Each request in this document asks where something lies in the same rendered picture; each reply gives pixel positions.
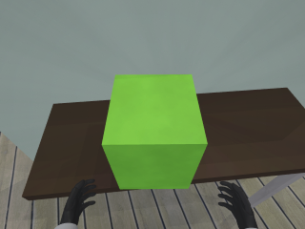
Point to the table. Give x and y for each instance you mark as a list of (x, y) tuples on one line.
[(251, 133)]

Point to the left robot hand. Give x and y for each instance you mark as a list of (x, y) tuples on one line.
[(74, 205)]

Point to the right robot hand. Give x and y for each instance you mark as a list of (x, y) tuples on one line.
[(241, 207)]

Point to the carton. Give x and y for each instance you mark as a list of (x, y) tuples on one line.
[(154, 136)]

